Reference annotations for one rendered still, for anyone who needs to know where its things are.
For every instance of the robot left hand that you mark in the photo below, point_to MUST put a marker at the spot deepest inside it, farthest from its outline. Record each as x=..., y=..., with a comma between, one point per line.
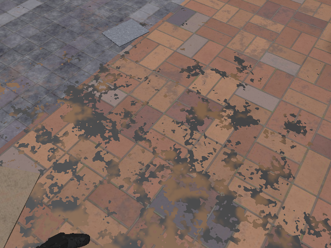
x=63, y=240

